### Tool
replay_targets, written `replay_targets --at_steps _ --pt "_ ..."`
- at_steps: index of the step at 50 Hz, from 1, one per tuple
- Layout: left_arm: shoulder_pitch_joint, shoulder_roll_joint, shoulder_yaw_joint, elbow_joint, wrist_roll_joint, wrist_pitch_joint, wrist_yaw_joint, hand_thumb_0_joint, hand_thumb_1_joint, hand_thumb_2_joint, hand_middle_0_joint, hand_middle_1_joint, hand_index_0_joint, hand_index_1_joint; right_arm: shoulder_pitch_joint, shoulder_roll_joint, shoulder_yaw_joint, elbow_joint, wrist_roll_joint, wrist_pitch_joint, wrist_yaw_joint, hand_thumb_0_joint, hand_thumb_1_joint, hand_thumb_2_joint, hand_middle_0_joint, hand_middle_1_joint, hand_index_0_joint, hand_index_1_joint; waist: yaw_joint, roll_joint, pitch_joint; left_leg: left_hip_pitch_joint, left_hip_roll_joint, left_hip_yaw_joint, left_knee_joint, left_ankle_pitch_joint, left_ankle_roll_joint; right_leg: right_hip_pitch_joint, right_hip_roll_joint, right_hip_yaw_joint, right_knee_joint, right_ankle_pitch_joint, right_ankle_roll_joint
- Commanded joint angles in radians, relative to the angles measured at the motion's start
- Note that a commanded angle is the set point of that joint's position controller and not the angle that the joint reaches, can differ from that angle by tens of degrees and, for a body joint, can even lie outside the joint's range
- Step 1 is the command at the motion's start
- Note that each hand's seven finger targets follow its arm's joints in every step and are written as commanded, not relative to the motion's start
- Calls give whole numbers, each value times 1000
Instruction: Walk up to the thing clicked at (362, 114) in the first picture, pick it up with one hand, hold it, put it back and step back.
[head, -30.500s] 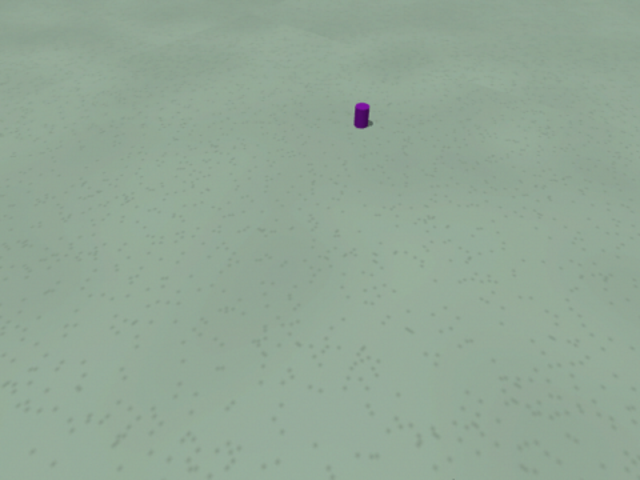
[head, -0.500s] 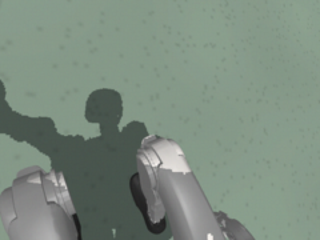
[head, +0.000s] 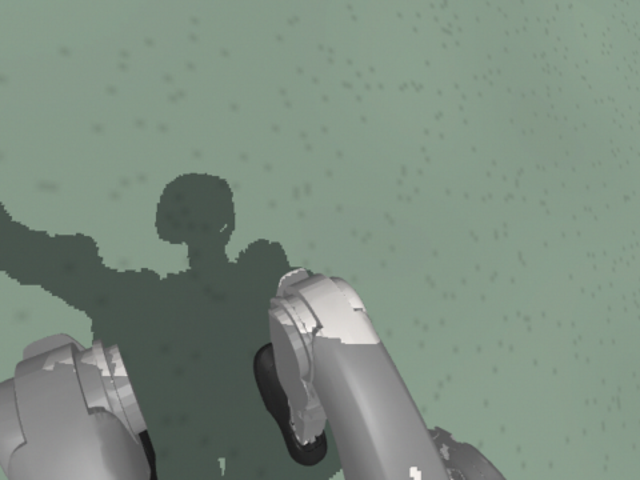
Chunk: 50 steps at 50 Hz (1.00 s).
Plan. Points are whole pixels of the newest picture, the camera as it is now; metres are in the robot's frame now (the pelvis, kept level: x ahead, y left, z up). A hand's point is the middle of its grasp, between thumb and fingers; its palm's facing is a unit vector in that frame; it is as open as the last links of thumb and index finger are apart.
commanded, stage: open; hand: left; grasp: from above
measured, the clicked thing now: out of the picture +0.47 +0.34 -0.26
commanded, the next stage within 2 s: withdraw in 0.34 s
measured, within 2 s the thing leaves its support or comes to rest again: neither
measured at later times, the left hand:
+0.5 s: hand out of the picture +0.46 +0.34 -0.21, palm faces -0.43 -0.14 -0.89, open 13.5 cm
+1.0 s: hand out of the picture +0.47 +0.36 -0.05, palm faces -0.41 -0.09 -0.91, open 14.1 cm
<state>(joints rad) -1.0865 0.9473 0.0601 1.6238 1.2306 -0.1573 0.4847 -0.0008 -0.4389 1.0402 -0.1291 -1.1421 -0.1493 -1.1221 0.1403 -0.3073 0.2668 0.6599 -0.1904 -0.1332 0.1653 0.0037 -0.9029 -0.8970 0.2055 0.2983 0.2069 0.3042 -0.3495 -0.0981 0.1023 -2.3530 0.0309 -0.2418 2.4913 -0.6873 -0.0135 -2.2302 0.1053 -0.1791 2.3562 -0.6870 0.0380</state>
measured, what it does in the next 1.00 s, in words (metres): rises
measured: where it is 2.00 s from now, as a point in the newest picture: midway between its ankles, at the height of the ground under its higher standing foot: (225, 459)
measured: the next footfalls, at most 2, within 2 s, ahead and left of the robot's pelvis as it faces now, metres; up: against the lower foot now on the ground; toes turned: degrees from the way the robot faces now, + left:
none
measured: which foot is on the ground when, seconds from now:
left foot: down 0.00-1.00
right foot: down 0.00-1.00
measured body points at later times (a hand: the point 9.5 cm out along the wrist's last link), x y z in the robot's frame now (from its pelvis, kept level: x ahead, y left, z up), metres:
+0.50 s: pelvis +0.00 +0.00 +0.00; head +0.27 +0.12 +0.34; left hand +0.48 +0.34 -0.16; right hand +0.07 -0.25 -0.07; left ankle +0.07 +0.13 -0.28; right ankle +0.11 -0.11 -0.28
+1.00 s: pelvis +0.00 +0.00 +0.06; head +0.22 +0.09 +0.44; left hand +0.48 +0.36 +0.00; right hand +0.10 -0.25 -0.05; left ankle +0.07 +0.13 -0.28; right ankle +0.11 -0.11 -0.28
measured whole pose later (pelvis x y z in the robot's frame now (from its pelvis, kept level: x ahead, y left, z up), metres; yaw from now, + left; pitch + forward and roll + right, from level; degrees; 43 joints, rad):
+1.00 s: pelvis +0.00 +0.00 +0.06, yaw +5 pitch +35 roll -9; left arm -1.03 0.78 -0.04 1.22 1.11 -0.04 0.12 0.00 -0.53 1.00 -0.09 -1.00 -0.09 -1.00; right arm 0.16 -0.28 0.11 0.63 -0.08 0.03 0.13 0.00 -0.91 -0.90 0.20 0.30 0.21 0.30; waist -0.22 0.02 -0.08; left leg -2.23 0.02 -0.15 2.27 -0.66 0.00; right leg -2.12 0.07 -0.11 2.19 -0.69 0.03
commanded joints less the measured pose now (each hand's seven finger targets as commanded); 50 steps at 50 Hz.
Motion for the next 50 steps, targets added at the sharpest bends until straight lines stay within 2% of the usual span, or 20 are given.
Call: replay_targets --at_steps 1,3,5,9,12,15,16,18,21,23,25,26,27,30,31,35,41,45,49,50 --pt "-287 230 16 -152 -7 5 33 0 -479 1022 -77 -1131 -95 -1110 188 -301 -98 -4 4 -3 -5 0 -898 -900 201 301 201 301 -24 504 -667 516 27 95 -241 194 23 328 24 -83 -217 265 -71" --pt "-283 243 19 -159 -8 5 37 0 -488 1028 -78 -1128 -94 -1110 178 -291 -94 -6 5 -2 -4 0 -899 -900 201 301 201 301 -12 516 -690 515 29 101 -236 199 27 354 28 -71 -219 279 -67" --pt "-284 231 22 -163 -12 7 39 0 -477 1024 -77 -1124 -95 -1103 191 -290 -95 -4 2 0 -3 0 -896 -899 201 301 201 301 -20 485 -706 502 28 106 -229 210 33 387 27 -70 -228 297 -59" --pt "-279 211 10 -143 -21 13 27 0 -481 1026 -77 -1113 -92 -1096 195 -294 -97 -1 3 -3 0 0 -897 -899 201 301 201 301 -37 462 -655 482 29 100 -226 199 34 356 27 -74 -232 281 -62" --pt "-264 223 17 -157 -23 14 24 0 -489 1009 -74 -1105 -90 -1086 188 -291 -99 -10 8 -2 -1 0 -898 -899 201 301 201 301 -16 480 -689 506 29 102 -231 218 30 372 25 -71 -227 294 -63" --pt "-270 197 10 -164 -24 12 10 0 -468 1045 -83 -1129 -97 -1112 193 -304 -103 -15 7 0 -1 0 -895 -899 201 301 201 301 -37 485 -661 533 27 87 -246 219 22 333 21 -86 -219 280 -70" --pt "-277 211 5 -173 -22 9 10 0 -471 1014 -77 -1130 -96 -1108 183 -292 -100 -15 9 1 0 0 -897 -899 201 301 201 301 -20 513 -677 534 30 90 -251 205 23 339 26 -78 -217 274 -70" --pt "-273 215 9 -177 -19 7 8 0 -471 1019 -77 -1123 -94 -1103 185 -294 -101 -20 10 4 0 0 -895 -899 201 301 201 301 -18 504 -703 536 29 91 -247 208 24 352 26 -80 -218 277 -69" --pt "-262 195 6 -155 -17 7 6 0 -460 1047 -83 -1133 -98 -1115 194 -301 -100 -19 8 5 -2 0 -894 -898 201 301 201 301 -34 472 -654 508 25 98 -236 214 27 342 22 -79 -225 285 -66" --pt "-272 220 15 -163 -21 2 11 0 -536 980 -61 -1048 -77 -1032 188 -299 -96 -24 7 6 -3 0 -908 -900 201 300 200 300 -24 472 -672 494 28 101 -229 206 31 354 27 -74 -232 281 -64" --pt "-287 250 29 -199 -17 -6 19 0 -540 983 -62 -1036 -74 -1022 186 -303 -95 -30 8 8 -5 0 -908 -900 201 300 200 300 -15 493 -691 503 26 104 -238 203 28 369 24 -75 -233 275 -67" --pt "-264 236 22 -184 -7 -2 14 0 -549 986 -62 -1035 -72 -1023 186 -298 -98 -28 8 6 -4 0 -911 -902 200 300 200 300 -13 501 -673 517 26 102 -243 199 26 350 23 -74 -226 270 -70" --pt "-289 249 27 -236 -5 -1 11 0 -548 987 -62 -1038 -72 -1026 187 -292 -101 -23 8 7 -4 0 -910 -901 200 300 200 300 -6 525 -711 542 28 102 -248 205 25 361 24 -73 -223 276 -67" --pt "-275 264 61 -318 -9 10 7 0 -561 991 -63 -1023 -68 -1017 188 -295 -119 -35 13 13 -2 0 -912 -903 200 300 200 300 21 585 -782 597 24 107 -257 258 16 364 15 -72 -215 309 -74" --pt "-273 263 66 -372 -14 17 4 0 -564 994 -63 -1024 -66 -1019 183 -288 -130 -36 20 19 0 0 -913 -904 200 300 200 300 47 621 -822 625 25 112 -269 271 13 356 16 -65 -211 314 -77" --pt "-244 231 79 -494 -31 57 -42 0 -561 994 -66 -1004 -65 -1004 199 -272 -180 -37 42 45 10 0 -911 -904 200 300 200 300 84 653 -928 675 17 124 -296 310 16 351 9 -47 -222 335 -78" --pt "-251 141 17 -566 -83 132 -181 0 -564 1008 -69 -1000 -62 -1007 248 -241 -237 -20 88 114 2 0 -910 -906 200 301 200 301 82 499 -926 628 7 154 -373 236 38 441 10 10 -342 288 -71" --pt "-244 15 -70 -535 -119 137 -312 0 -545 1003 -75 -995 -69 -1002 263 -232 -253 -17 105 151 -30 0 -907 -905 200 301 200 301 58 377 -781 569 -5 153 -421 162 43 387 3 21 -410 197 -87" --pt "-277 3 -96 -550 -125 107 -381 0 -511 990 -88 -987 -85 -990 268 -226 -248 -39 117 178 -65 0 -899 -901 200 300 200 300 57 325 -751 572 -11 153 -455 157 45 417 -9 29 -447 184 -88" --pt "-249 2 -96 -530 -130 102 -390 0 -505 988 -91 -985 -88 -988 267 -217 -243 -45 120 182 -70 0 -897 -900 200 300 200 300 71 300 -749 577 -10 152 -470 159 47 433 -9 31 -451 184 -86"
